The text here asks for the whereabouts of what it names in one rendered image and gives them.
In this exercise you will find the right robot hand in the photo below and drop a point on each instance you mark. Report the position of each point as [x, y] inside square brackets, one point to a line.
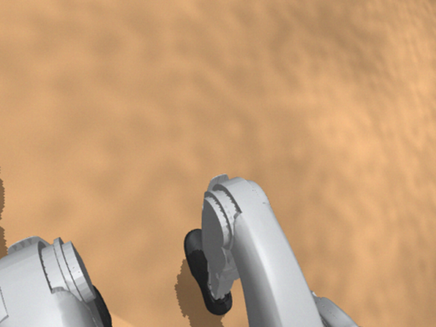
[331, 314]

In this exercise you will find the left robot foot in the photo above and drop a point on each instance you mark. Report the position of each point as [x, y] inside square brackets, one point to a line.
[102, 309]

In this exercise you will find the right robot foot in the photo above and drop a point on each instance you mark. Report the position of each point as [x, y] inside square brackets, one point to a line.
[199, 269]

